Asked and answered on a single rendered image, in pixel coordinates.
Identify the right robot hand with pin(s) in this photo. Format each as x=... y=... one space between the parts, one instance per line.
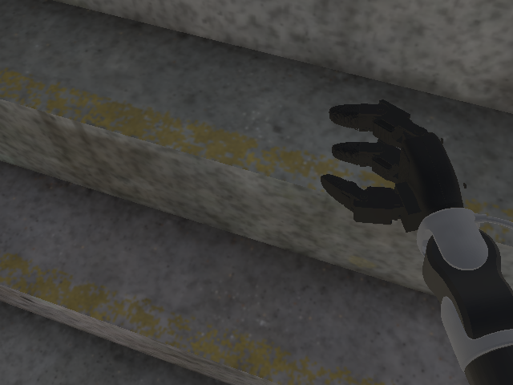
x=425 y=181

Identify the robot right forearm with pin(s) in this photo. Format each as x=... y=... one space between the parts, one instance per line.
x=462 y=267

